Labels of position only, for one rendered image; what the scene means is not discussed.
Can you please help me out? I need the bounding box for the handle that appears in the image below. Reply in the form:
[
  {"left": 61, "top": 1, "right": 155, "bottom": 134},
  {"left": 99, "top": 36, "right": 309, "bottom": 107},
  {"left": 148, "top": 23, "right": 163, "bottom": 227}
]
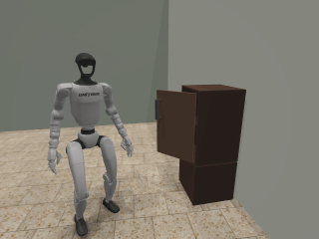
[{"left": 155, "top": 99, "right": 161, "bottom": 120}]

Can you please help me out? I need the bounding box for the cupboard door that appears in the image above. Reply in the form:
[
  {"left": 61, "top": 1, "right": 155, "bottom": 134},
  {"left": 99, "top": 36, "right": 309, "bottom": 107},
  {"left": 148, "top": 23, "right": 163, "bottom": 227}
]
[{"left": 157, "top": 90, "right": 197, "bottom": 163}]

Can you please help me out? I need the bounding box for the robot right hand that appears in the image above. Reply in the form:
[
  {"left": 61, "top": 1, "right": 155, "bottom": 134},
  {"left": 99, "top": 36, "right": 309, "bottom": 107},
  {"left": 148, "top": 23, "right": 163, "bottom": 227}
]
[{"left": 47, "top": 148, "right": 63, "bottom": 174}]

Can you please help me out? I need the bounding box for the robot left hand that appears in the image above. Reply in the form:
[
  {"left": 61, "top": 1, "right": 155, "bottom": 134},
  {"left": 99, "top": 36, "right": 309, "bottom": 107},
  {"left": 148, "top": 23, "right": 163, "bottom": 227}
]
[{"left": 121, "top": 135, "right": 134, "bottom": 157}]

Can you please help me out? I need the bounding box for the right robot forearm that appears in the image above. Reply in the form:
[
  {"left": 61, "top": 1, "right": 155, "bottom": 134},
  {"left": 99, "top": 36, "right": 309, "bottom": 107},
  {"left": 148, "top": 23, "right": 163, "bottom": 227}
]
[{"left": 48, "top": 111, "right": 62, "bottom": 148}]

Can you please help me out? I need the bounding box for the robot right thigh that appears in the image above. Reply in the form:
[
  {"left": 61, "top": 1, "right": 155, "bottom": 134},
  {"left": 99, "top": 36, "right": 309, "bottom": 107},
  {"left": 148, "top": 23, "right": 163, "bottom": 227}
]
[{"left": 66, "top": 138, "right": 89, "bottom": 201}]

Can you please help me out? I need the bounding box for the humanoid robot head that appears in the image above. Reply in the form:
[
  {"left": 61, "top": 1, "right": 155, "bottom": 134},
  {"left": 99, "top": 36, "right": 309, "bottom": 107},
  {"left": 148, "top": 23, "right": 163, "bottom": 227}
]
[{"left": 74, "top": 53, "right": 97, "bottom": 86}]

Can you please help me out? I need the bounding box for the robot right upper arm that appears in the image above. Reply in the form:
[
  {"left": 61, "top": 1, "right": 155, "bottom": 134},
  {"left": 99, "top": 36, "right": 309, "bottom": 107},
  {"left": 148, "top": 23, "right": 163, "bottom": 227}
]
[{"left": 54, "top": 83, "right": 72, "bottom": 120}]

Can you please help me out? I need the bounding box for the left robot forearm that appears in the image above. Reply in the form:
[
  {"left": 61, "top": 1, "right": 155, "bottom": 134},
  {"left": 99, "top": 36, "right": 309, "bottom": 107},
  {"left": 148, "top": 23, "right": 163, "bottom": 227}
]
[{"left": 111, "top": 110, "right": 128, "bottom": 137}]

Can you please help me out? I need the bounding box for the robot left upper arm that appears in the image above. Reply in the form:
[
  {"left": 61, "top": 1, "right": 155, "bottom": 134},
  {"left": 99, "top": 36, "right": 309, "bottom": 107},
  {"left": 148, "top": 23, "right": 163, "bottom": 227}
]
[{"left": 99, "top": 83, "right": 117, "bottom": 116}]

